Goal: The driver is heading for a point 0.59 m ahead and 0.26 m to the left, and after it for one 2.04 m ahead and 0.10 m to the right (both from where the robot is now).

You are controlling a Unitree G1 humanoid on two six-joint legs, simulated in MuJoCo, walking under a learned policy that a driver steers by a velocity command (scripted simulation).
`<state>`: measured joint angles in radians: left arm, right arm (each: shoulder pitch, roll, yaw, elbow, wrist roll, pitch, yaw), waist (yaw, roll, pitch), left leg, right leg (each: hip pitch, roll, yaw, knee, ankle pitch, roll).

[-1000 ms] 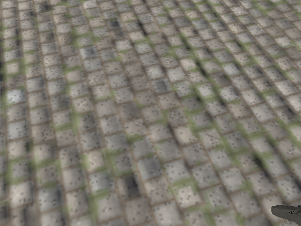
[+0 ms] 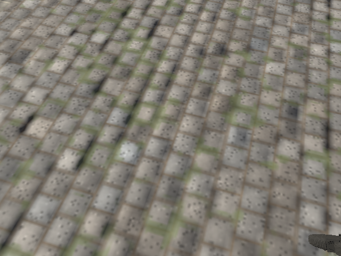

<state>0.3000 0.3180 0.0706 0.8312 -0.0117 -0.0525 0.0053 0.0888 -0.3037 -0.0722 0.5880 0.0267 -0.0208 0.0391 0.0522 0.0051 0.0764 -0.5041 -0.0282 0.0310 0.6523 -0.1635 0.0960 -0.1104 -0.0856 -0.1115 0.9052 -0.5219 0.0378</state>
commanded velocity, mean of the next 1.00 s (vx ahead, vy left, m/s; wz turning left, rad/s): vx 0.50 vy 0.00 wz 0.47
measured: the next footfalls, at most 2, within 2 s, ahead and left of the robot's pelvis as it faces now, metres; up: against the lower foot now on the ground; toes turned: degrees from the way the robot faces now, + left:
right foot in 0.44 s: +0.45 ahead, -0.09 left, +0.00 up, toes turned +19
left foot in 0.94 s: +0.60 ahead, +0.27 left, +0.00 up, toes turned +28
